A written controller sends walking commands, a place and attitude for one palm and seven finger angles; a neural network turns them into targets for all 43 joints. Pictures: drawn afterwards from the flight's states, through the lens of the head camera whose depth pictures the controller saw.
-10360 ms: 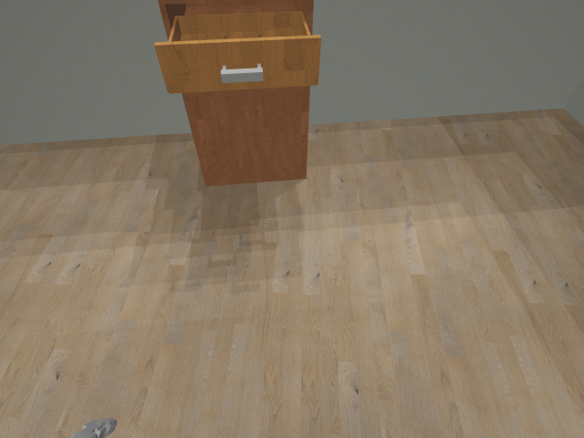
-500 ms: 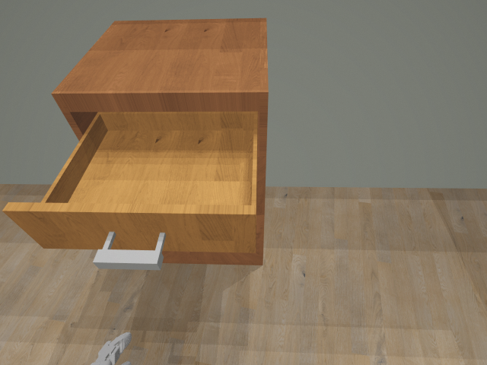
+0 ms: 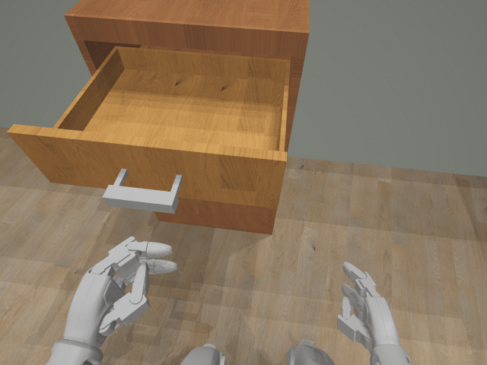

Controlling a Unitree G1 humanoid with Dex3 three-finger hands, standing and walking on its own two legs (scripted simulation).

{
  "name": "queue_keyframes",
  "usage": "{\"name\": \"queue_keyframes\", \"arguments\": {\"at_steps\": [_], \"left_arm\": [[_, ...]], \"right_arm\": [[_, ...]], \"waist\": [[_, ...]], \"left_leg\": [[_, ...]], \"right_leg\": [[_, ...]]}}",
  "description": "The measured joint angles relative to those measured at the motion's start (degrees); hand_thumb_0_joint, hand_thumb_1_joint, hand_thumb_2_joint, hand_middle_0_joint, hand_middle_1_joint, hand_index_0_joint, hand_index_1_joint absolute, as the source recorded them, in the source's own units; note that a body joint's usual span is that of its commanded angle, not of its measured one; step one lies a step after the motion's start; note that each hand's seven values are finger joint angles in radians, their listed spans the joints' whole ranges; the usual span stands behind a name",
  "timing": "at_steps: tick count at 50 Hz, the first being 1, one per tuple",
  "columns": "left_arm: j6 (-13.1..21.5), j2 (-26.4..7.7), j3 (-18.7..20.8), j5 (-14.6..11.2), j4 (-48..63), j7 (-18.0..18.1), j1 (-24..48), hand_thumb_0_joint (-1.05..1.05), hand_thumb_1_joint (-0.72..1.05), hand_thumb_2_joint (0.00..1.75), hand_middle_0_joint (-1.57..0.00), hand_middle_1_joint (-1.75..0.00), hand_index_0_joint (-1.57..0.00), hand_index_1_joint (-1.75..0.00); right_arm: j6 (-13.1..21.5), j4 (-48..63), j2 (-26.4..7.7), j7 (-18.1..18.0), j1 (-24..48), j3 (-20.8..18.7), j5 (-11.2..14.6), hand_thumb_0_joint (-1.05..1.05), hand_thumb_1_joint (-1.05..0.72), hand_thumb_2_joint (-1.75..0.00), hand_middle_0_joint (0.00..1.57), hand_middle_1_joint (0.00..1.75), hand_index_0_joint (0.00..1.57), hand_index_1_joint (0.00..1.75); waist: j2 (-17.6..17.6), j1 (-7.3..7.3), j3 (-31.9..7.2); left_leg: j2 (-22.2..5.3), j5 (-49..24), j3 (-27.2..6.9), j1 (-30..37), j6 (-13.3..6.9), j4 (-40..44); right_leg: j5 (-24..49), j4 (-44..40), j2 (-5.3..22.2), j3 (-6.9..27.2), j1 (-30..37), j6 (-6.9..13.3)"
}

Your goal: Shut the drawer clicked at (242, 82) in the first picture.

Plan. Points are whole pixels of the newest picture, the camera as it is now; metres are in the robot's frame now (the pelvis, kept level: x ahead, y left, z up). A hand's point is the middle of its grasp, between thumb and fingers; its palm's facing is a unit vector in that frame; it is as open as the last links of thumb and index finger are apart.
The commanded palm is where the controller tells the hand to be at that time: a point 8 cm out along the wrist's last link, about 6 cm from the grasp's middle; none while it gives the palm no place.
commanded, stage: raise the hand and make a fist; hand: left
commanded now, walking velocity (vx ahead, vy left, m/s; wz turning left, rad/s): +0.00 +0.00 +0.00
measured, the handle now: (146, 188) +0.38 +0.21 +0.06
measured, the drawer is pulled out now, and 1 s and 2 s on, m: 0.29 0.29 0.29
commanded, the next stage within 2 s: bring the fist close to the handle in 1.28 s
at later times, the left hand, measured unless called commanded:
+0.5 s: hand (118, 284) +0.20 +0.18 +0.11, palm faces -0.01 -1.00 -0.08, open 3.1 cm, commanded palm +0.15 +0.24 +0.12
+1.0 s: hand (102, 272) +0.20 +0.18 +0.15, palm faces -0.01 -1.00 -0.10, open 3.2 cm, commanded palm +0.15 +0.24 +0.16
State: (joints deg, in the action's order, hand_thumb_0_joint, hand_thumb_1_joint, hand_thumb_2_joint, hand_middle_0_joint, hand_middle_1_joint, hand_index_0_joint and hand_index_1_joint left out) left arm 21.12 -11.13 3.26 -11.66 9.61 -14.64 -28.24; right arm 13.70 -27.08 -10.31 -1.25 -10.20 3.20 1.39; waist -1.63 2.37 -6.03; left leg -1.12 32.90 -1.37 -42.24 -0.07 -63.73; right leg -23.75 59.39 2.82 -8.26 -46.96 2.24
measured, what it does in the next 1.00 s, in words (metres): stands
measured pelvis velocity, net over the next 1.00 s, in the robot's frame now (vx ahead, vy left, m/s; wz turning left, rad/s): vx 0.04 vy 0.02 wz -0.01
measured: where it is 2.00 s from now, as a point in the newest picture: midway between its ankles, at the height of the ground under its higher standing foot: outside the picture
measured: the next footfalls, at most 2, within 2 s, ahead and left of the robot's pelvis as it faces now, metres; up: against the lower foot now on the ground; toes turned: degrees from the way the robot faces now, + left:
none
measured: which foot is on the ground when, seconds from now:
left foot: down 0.00-1.00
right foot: down 0.00-1.00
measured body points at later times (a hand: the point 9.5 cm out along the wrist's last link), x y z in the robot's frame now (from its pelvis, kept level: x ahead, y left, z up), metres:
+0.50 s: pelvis +0.03 +0.02 +0.02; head +0.06 +0.02 +0.47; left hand +0.19 +0.23 +0.12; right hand +0.22 -0.22 -0.03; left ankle -0.01 +0.12 -0.66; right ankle +0.06 -0.10 -0.66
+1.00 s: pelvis +0.04 +0.02 +0.04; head +0.04 +0.01 +0.49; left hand +0.19 +0.24 +0.16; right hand +0.23 -0.19 -0.01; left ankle -0.01 +0.12 -0.66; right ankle +0.06 -0.10 -0.66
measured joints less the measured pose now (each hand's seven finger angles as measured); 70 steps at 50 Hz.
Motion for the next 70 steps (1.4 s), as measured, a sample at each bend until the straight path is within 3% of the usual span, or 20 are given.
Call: {"name": "queue_keyframes", "arguments": {"at_steps": [5, 11, 19, 37, 45, 54, 70], "left_arm": [[-4.22, 0.27, 1.24, -0.64, 1.88, 1.7, -1.67, 0.01, 0.9, 0.9, -0.74, -0.89, -0.75, -0.89], [-2.8, 0.08, 1.55, -0.37, 5.58, 4.65, -7.68, 0.01, 0.91, 0.9, -0.86, -1.02, -0.87, -1.02], [-0.59, -0.42, 0.76, 0.32, 8.74, 5.64, -10.35, 0.01, 0.9, 0.9, -1.02, -1.2, -1.03, -1.2], [-7.55, -1.17, 2.21, -0.65, 14.44, 3.64, -11.91, 0.01, 0.9, 0.9, -1.35, -1.55, -1.35, -1.55], [-9.4, -1.6, 2.87, -1.24, 16.43, 2.98, -11.5, 0.01, 0.9, 0.9, -1.39, -1.59, -1.39, -1.59], [-11.53, -1.74, 3.34, -1.32, 15.02, 3.22, -10.16, 0.01, 0.9, 0.9, -1.39, -1.6, -1.4, -1.6], [-9.19, -2.1, 5.26, -2.67, 11.63, 1.72, -9.12, 0.01, 0.9, 0.9, -1.4, -1.6, -1.4, -1.6]], "right_arm": [[-1.47, -2.2, 1.62, 0.01, -4.08, 0.76, 0.28, 0.01, -0.9, -0.89, 0.21, 0.3, 0.2, 0.3], [-0.46, -3.04, -1.41, -0.17, -6.6, -1.53, 0.32, 0.01, -0.9, -0.89, 0.21, 0.3, 0.2, 0.3], [0.98, -2.34, -4.64, -0.74, -5.42, -4.17, 0.72, 0.01, -0.9, -0.9, 0.2, 0.3, 0.2, 0.3], [1.9, -1.19, -1.18, -0.23, -2.46, -0.58, 1.15, 0.01, -0.9, -0.9, 0.21, 0.3, 0.2, 0.3], [3.81, -3.15, -1.93, -0.5, -3.54, -0.14, 1.5, 0.01, -0.9, -0.9, 0.21, 0.3, 0.2, 0.3], [4.91, -4.15, -2.6, -1.2, -4.05, -0.39, 1.79, 0.01, -0.9, -0.9, 0.21, 0.3, 0.2, 0.3], [7.11, -5.72, -3.46, -1.75, -3.8, -0.75, 1.84, 0.01, -0.9, -0.9, 0.2, 0.3, 0.2, 0.3]], "waist": [[-0.4, -1.86, -0.13], [-0.41, -2.89, 0.25], [0.02, -2.47, 0.11], [-0.94, -0.11, -0.34], [-1.51, 0.25, 0.21], [-1.24, -0.4, 0.7], [-1.6, -0.01, 1.28]], "left_leg": [[0.13, -1.33, 1.33, 2.93, -0.46, 3.9], [0.36, -1.59, 1.96, 4.68, -1.0, 5.66], [0.53, -1.0, 1.84, 5.97, -1.4, 6.03], [0.52, -2.17, 1.38, 14.64, -1.49, 12.42], [0.58, -2.92, 1.18, 17.49, -1.42, 14.48], [0.43, -4.07, 1.68, 19.84, -1.12, 16.88], [0.0, -5.18, 1.31, 20.84, -0.46, 18.19]], "right_leg": [[1.38, -3.34, -0.18, 1.25, 2.31, -0.6], [1.76, -4.97, -0.13, 1.88, 3.87, -1.18], [1.23, -5.52, -0.01, 1.79, 5.33, -1.67], [2.13, -11.87, -0.4, 1.27, 14.32, -2.18], [2.73, -13.9, -0.44, 1.06, 17.29, -2.22], [3.58, -15.55, -0.73, 1.51, 19.11, -1.88], [4.44, -16.81, -1.21, 1.1, 20.19, -1.15]]}}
